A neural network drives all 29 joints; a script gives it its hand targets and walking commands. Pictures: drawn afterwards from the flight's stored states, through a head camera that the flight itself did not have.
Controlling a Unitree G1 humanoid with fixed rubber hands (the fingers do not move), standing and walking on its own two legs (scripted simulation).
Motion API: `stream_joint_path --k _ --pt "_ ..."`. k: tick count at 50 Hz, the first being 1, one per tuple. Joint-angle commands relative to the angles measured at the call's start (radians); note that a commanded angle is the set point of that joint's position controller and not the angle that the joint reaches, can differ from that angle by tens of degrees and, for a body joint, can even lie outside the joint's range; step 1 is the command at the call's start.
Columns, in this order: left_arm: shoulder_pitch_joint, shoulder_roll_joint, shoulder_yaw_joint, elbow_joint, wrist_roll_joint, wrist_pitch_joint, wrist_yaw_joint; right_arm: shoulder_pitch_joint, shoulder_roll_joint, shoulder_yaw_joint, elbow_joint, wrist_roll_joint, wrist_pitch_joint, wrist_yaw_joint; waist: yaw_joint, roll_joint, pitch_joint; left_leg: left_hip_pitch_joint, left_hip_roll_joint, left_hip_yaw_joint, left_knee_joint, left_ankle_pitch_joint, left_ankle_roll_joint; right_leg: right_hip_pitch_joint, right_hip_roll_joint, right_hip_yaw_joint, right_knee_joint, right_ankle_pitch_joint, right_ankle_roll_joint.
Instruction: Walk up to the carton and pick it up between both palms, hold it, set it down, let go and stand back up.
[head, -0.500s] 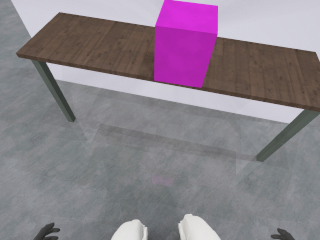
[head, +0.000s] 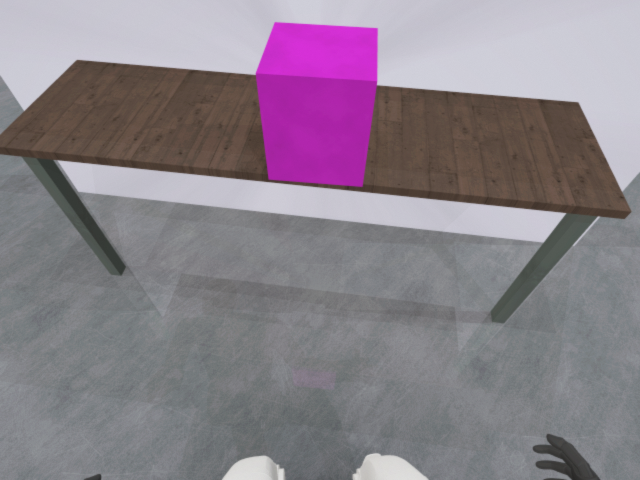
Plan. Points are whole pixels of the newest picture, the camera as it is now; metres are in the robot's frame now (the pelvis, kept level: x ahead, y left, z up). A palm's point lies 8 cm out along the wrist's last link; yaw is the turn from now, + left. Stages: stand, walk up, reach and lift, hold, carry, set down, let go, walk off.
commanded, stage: walk up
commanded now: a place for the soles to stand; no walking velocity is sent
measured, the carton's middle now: (320, 107) +0.80 +0.02 -0.01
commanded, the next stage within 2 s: none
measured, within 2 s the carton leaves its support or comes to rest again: neither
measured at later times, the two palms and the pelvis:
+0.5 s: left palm out of the picture +0.10 +0.31 -0.10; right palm out of the picture +0.08 -0.31 -0.07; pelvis -0.01 +0.01 +0.00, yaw -2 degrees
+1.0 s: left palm out of the picture +0.09 +0.30 -0.10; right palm out of the picture +0.07 -0.33 -0.09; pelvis -0.01 -0.01 +0.00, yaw -5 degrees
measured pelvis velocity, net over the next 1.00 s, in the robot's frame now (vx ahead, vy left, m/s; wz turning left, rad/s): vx -0.01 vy -0.01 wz -0.08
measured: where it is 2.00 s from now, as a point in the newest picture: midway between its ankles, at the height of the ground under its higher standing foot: outside the picture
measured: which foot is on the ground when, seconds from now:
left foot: up 0.00-0.20, down 0.22-1.00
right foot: down 0.00-0.28, up 0.30-0.54, down 0.56-1.00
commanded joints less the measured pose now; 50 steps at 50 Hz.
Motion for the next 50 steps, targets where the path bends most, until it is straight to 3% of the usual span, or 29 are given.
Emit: stream_joint_path --k 1,4,7,10,11,12,13,14,16,19,23,24,25,26,27,28,29,30,31,33,36,38,39,41,44,46,48,49,50 --pt "-0.028 0.311 0.077 -0.049 0.042 -0.035 0.030 -0.072 -0.252 -0.073 -0.067 0.001 0.009 -0.011 -0.006 -0.084 -0.018 -0.137 -0.027 -0.186 0.136 -0.176 -0.002 0.031 -0.300 0.638 -0.375 0.009 -0.255" --pt "-0.042 0.279 0.061 -0.057 0.029 -0.025 0.026 -0.041 -0.242 -0.074 -0.042 0.008 0.000 -0.010 -0.019 -0.197 -0.024 -0.114 -0.030 -0.191 0.082 -0.126 -0.002 0.075 -0.266 0.578 -0.341 0.118 -0.240" --pt "-0.025 0.265 0.063 -0.051 0.027 -0.018 0.024 -0.030 -0.228 -0.080 -0.035 0.009 -0.011 -0.015 -0.007 -0.215 -0.094 -0.072 -0.048 -0.170 -0.045 -0.137 0.004 0.157 -0.242 0.524 -0.283 0.299 -0.237" --pt "-0.086 0.236 0.043 -0.060 0.019 -0.005 0.020 0.020 -0.204 -0.073 0.000 -0.003 -0.028 -0.021 -0.043 -0.147 -0.150 0.120 -0.052 -0.150 -0.256 0.063 0.030 0.061 -0.214 0.416 -0.202 0.356 -0.187" --pt "-0.098 0.211 0.035 -0.063 0.011 -0.004 0.017 0.049 -0.229 -0.082 0.011 -0.008 -0.036 -0.028 -0.059 -0.095 -0.191 0.257 0.025 -0.244 -0.351 0.123 0.055 -0.042 -0.164 0.363 -0.107 0.335 -0.135" --pt "-0.131 0.173 0.019 -0.077 0.007 -0.004 0.015 0.048 -0.282 -0.098 0.001 -0.020 -0.046 -0.029 -0.077 0.038 -0.164 0.305 0.186 -0.386 -0.437 0.081 0.098 -0.183 -0.081 0.191 0.032 0.210 -0.059" --pt "-0.114 0.165 0.019 -0.052 0.007 0.003 0.018 0.019 -0.314 -0.097 -0.004 -0.020 -0.049 -0.028 -0.062 0.119 -0.125 0.299 0.323 -0.553 -0.548 0.032 0.164 -0.254 0.026 0.034 0.158 -0.088 -0.022" --pt "-0.097 0.221 0.031 -0.028 0.016 0.009 0.024 -0.012 -0.309 -0.093 0.005 -0.012 -0.052 -0.020 -0.046 0.075 -0.112 0.239 0.387 -0.578 -0.538 0.029 0.230 -0.231 -0.014 0.006 0.266 -0.245 -0.012" --pt "-0.034 0.233 0.040 -0.012 0.018 0.009 0.017 -0.069 -0.272 -0.085 0.005 -0.007 -0.048 -0.018 -0.014 0.044 -0.039 0.184 0.339 -0.460 -0.530 0.013 0.209 -0.218 -0.042 -0.006 0.288 -0.204 -0.018" --pt "-0.025 0.206 0.037 -0.007 0.010 -0.002 0.008 0.011 -0.247 -0.081 0.015 -0.015 -0.057 -0.023 -0.040 0.116 -0.091 0.338 0.253 -0.343 -0.399 0.403 0.127 -0.247 -0.067 0.003 0.219 -0.204 -0.017" --pt "-0.007 0.197 0.028 -0.005 0.008 -0.019 0.021 -0.011 -0.257 -0.076 -0.012 -0.015 -0.041 -0.014 -0.050 0.248 -0.111 0.300 0.215 -0.224 -0.322 0.512 0.169 -0.152 -0.072 -0.111 0.104 -0.206 -0.008" --pt "0.019 0.188 0.035 -0.005 0.008 -0.024 0.021 -0.017 -0.256 -0.077 -0.020 -0.014 -0.034 -0.012 -0.031 0.225 -0.121 0.255 0.242 -0.226 -0.300 0.501 0.192 -0.093 -0.071 -0.126 0.025 -0.152 -0.010" --pt "0.049 0.185 0.032 0.024 0.004 -0.032 0.024 -0.068 -0.242 -0.072 -0.027 -0.017 -0.023 -0.009 -0.001 0.218 -0.118 0.242 0.189 -0.151 -0.238 0.474 0.166 -0.017 -0.051 -0.148 -0.143 -0.079 -0.017" --pt "0.111 0.186 0.029 0.039 0.014 -0.040 0.032 -0.097 -0.229 -0.067 -0.055 -0.005 -0.014 -0.006 0.029 0.181 -0.169 0.220 0.172 -0.130 -0.145 0.469 0.134 0.085 -0.037 -0.110 -0.277 0.057 -0.026" --pt "0.127 0.232 0.049 0.055 0.020 -0.051 0.039 -0.109 -0.208 -0.060 -0.052 0.001 -0.008 -0.003 0.030 0.066 -0.179 0.114 0.126 -0.093 -0.019 0.403 0.070 0.182 -0.094 0.066 -0.288 0.202 -0.057" --pt "0.110 0.296 0.073 0.024 0.040 -0.059 0.041 -0.100 -0.159 -0.048 -0.091 0.004 -0.004 -0.002 0.019 -0.037 -0.174 -0.081 0.035 -0.045 0.086 0.184 0.009 0.264 -0.242 0.376 -0.291 0.313 -0.138" --pt "0.049 0.340 0.069 0.007 0.046 -0.058 0.043 -0.097 -0.172 -0.047 -0.081 0.005 0.005 -0.004 -0.008 -0.093 -0.133 -0.196 -0.027 -0.108 0.111 -0.190 -0.009 0.266 -0.342 0.636 -0.344 0.280 -0.236" --pt "0.014 0.349 0.065 -0.004 0.042 -0.048 0.045 -0.105 -0.211 -0.058 -0.069 -0.001 0.015 -0.009 0.007 -0.024 -0.128 -0.099 -0.017 -0.193 0.113 -0.267 0.002 0.155 -0.352 0.656 -0.339 0.160 -0.288" --pt "-0.003 0.324 0.060 -0.016 0.043 -0.048 0.044 -0.114 -0.219 -0.061 -0.062 0.000 0.014 -0.006 0.001 -0.039 -0.083 -0.106 -0.015 -0.190 0.091 -0.268 0.002 0.101 -0.333 0.622 -0.349 0.100 -0.285" --pt "-0.041 0.305 0.049 -0.022 0.038 -0.044 0.040 -0.094 -0.219 -0.077 -0.049 -0.011 0.001 -0.002 -0.021 -0.086 -0.019 -0.070 -0.022 -0.181 0.007 -0.178 0.009 0.036 -0.286 0.582 -0.325 0.109 -0.238" --pt "-0.110 0.237 0.026 -0.045 0.020 -0.028 0.030 0.031 -0.227 -0.086 0.002 -0.015 -0.022 -0.005 -0.097 -0.062 -0.061 0.227 -0.004 -0.160 -0.280 0.045 0.032 -0.154 -0.178 0.344 -0.196 0.152 -0.139" --pt "-0.082 0.176 0.012 -0.037 0.013 -0.023 0.027 0.051 -0.321 -0.106 -0.005 -0.022 -0.036 -0.011 -0.098 0.194 -0.085 0.278 0.288 -0.524 -0.568 -0.203 0.128 -0.284 0.020 0.045 0.132 -0.057 -0.033" --pt "-0.045 0.231 0.027 -0.017 0.020 -0.014 0.030 -0.008 -0.321 -0.101 -0.017 -0.021 -0.038 -0.008 -0.062 0.102 -0.050 0.189 0.347 -0.574 -0.602 -0.267 0.174 -0.254 -0.003 -0.004 0.222 -0.218 -0.018" --pt "0.039 0.254 0.039 0.007 0.024 -0.012 0.024 -0.101 -0.304 -0.097 -0.021 -0.022 -0.037 -0.001 -0.016 0.079 -0.031 0.134 0.343 -0.502 -0.584 -0.309 0.192 -0.188 -0.054 -0.028 0.253 -0.210 -0.015" --pt "0.038 0.217 0.028 0.006 0.009 -0.030 0.015 -0.083 -0.272 -0.084 -0.018 -0.013 -0.032 -0.004 -0.027 0.095 -0.040 0.199 0.270 -0.343 -0.435 0.134 0.195 -0.170 -0.073 -0.055 0.124 -0.191 -0.031" --pt "0.040 0.214 0.040 0.018 0.012 -0.043 0.020 -0.064 -0.269 -0.079 -0.018 -0.016 -0.025 0.000 -0.018 0.101 -0.090 0.176 0.209 -0.228 -0.326 0.255 0.175 -0.042 -0.049 -0.101 -0.040 -0.101 -0.031" --pt "0.107 0.216 0.041 0.029 0.023 -0.054 0.032 -0.119 -0.228 -0.067 -0.035 -0.010 -0.016 0.006 0.017 0.127 -0.138 0.109 0.141 -0.136 -0.153 0.316 0.094 0.106 -0.058 0.008 -0.202 0.102 -0.052" --pt "0.152 0.272 0.056 0.033 0.032 -0.061 0.038 -0.138 -0.198 -0.056 -0.066 0.001 -0.005 0.005 0.026 0.026 -0.143 -0.015 0.056 -0.061 0.023 0.199 0.035 0.150 -0.168 0.252 -0.264 0.185 -0.105" --pt "0.097 0.328 0.064 0.007 0.044 -0.063 0.040 -0.137 -0.170 -0.052 -0.072 0.004 0.005 0.007 0.004 -0.109 -0.080 -0.167 -0.035 -0.087 0.060 -0.095 -0.010 0.168 -0.265 0.566 -0.344 0.088 -0.198"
